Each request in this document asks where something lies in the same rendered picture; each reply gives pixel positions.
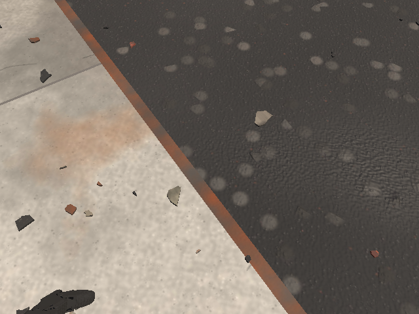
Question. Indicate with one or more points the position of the robot left hand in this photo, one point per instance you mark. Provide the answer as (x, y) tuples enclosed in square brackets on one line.
[(59, 302)]

